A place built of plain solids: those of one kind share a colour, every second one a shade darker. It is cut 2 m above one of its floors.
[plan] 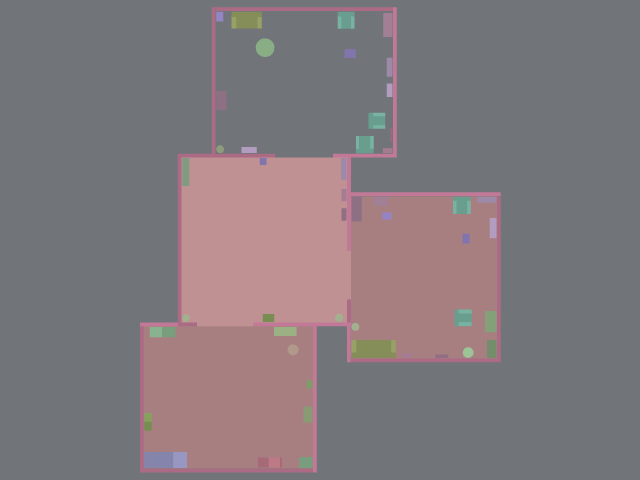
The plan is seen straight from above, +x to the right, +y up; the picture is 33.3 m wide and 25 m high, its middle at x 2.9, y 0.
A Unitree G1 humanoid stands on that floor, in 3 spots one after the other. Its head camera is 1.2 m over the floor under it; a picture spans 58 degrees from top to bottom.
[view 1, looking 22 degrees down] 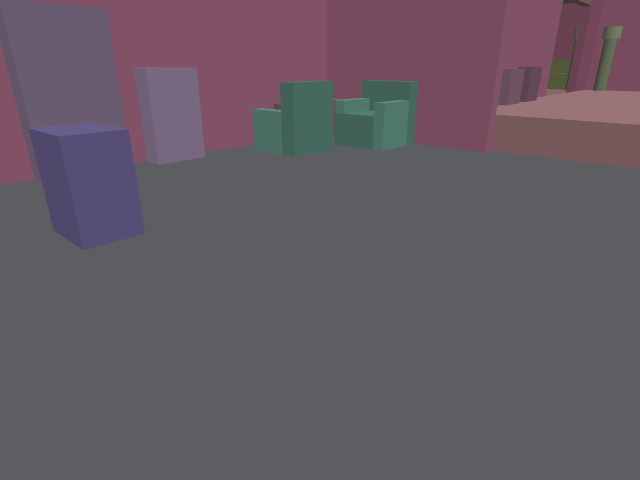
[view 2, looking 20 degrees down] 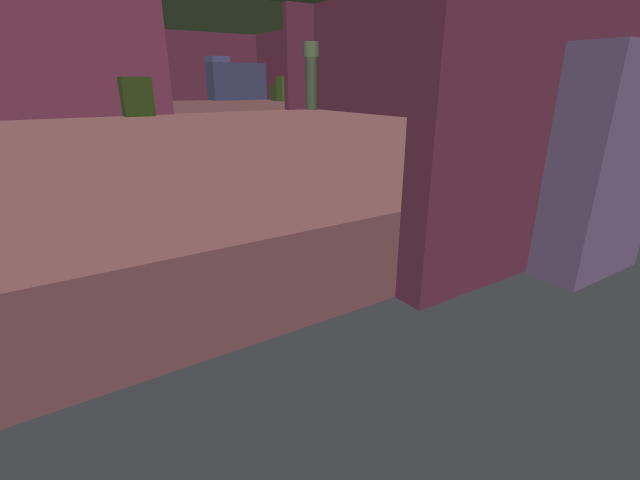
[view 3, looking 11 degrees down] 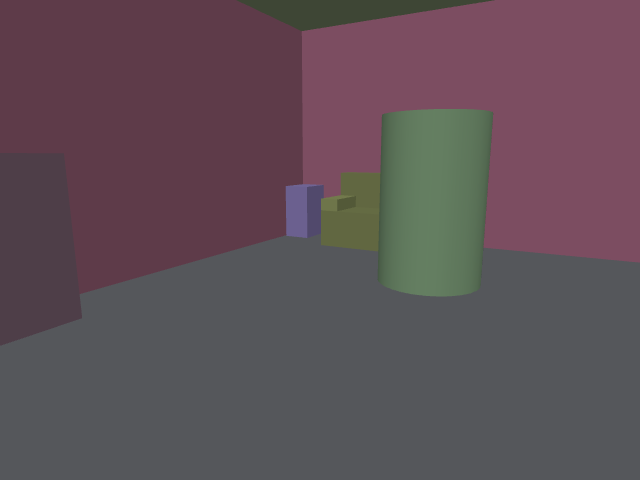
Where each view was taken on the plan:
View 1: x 1.10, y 10.90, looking -48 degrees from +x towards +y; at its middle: ground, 3.20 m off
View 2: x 2.19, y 5.99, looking -123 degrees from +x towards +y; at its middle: floor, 2.15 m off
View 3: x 1.10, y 5.93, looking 119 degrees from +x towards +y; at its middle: ground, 6.29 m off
